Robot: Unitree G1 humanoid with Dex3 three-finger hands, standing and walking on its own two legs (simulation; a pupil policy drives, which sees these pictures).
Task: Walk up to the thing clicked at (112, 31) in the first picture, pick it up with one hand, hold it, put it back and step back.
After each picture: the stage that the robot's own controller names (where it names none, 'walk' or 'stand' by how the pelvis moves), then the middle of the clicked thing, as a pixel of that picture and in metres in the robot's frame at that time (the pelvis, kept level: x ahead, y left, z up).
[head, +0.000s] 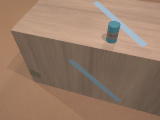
stand; (112, 32) +0.74 -0.15 -0.09
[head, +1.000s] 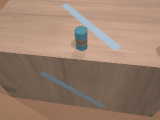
rise first; (81, 38) +0.64 +0.06 -0.06
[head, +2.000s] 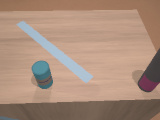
stand; (43, 75) +0.41 +0.18 -0.06
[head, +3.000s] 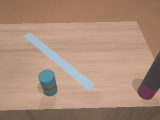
stand; (48, 83) +0.41 +0.18 -0.09
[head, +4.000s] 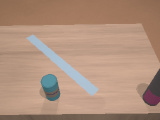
stand; (51, 88) +0.39 +0.17 -0.09
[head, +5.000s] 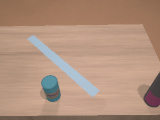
stand; (51, 89) +0.38 +0.16 -0.09
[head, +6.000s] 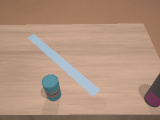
stand; (52, 88) +0.38 +0.16 -0.09
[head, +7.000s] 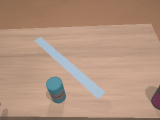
rise first; (56, 90) +0.37 +0.17 -0.09
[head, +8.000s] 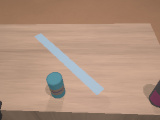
go down; (56, 85) +0.39 +0.16 -0.09
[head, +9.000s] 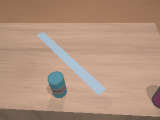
go down; (57, 85) +0.39 +0.16 -0.08
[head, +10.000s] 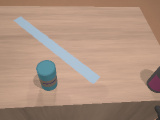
go down; (47, 76) +0.39 +0.14 -0.02
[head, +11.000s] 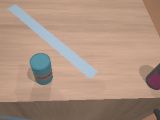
close in; (42, 69) +0.40 +0.15 -0.01
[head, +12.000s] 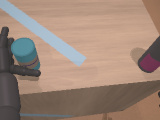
close; (27, 56) +0.43 +0.16 +0.02
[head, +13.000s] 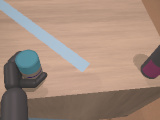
lift; (31, 68) +0.39 +0.16 +0.01
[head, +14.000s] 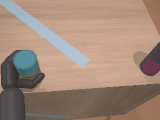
lift; (28, 68) +0.39 +0.16 +0.01
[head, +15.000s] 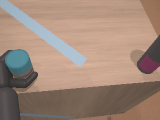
lift; (21, 68) +0.39 +0.18 +0.02
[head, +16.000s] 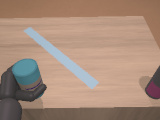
hold; (30, 80) +0.31 +0.18 +0.10
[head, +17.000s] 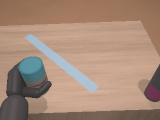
hold; (35, 77) +0.32 +0.17 +0.11
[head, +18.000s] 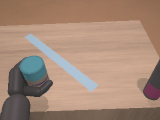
crouch; (36, 76) +0.32 +0.16 +0.11
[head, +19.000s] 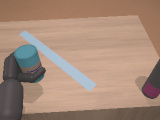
crouch; (30, 64) +0.38 +0.18 +0.09
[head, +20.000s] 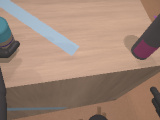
lower; (1, 37) +0.49 +0.20 +0.04
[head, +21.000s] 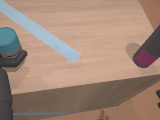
lower; (10, 47) +0.46 +0.19 +0.03
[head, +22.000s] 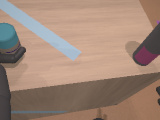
lower; (8, 43) +0.47 +0.19 +0.03
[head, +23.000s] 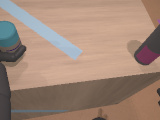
lower; (9, 41) +0.47 +0.19 +0.03
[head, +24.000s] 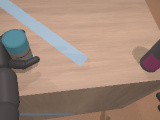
open; (19, 48) +0.45 +0.18 +0.02
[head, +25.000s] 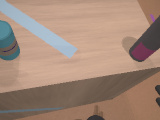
sink last; (4, 42) +0.47 +0.18 +0.03
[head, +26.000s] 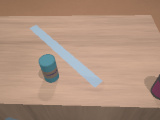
stand; (49, 68) +0.45 +0.18 -0.02
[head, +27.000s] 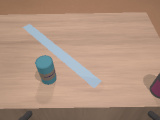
stand; (46, 70) +0.43 +0.17 -0.02
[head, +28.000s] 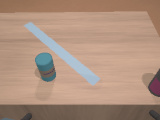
stand; (46, 67) +0.44 +0.18 -0.02
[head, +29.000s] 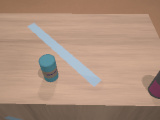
stand; (49, 68) +0.44 +0.18 -0.04
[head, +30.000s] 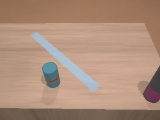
walk; (51, 75) +0.45 +0.17 -0.09
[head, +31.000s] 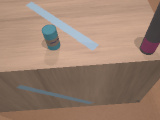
walk; (51, 38) +0.60 +0.17 -0.06
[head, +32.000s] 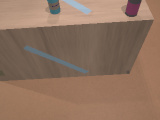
walk; (53, 3) +0.88 +0.20 -0.07
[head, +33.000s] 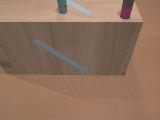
stand; (62, 4) +1.07 +0.19 -0.07
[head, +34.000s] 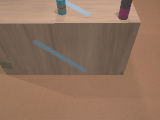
stand; (61, 6) +1.09 +0.18 -0.09
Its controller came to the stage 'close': yes
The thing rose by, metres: 0.20
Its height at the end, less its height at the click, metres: +0.00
